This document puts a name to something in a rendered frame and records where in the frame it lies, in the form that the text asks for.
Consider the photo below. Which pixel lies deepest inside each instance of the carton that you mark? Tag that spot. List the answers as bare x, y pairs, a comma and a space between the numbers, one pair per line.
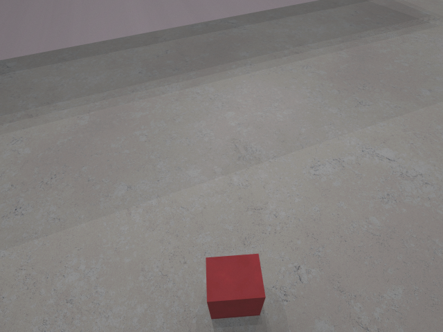
234, 286

